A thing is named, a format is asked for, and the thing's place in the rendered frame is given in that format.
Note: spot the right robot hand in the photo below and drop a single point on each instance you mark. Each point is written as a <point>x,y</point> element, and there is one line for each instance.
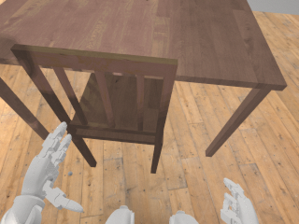
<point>242,211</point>

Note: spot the table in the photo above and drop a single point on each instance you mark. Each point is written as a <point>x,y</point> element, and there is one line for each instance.
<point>217,42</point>

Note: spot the left robot hand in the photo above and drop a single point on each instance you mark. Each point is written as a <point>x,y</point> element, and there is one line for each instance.
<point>44,166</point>

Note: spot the robot right thigh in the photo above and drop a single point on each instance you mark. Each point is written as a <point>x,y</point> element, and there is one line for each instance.
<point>182,219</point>

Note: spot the left robot forearm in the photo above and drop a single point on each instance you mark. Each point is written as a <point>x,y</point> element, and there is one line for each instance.
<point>25,210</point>

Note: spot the chair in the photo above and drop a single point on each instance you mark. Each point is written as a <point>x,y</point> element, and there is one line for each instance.
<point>112,107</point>

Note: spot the right robot shin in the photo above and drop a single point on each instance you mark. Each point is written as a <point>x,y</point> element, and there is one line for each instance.
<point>180,212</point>

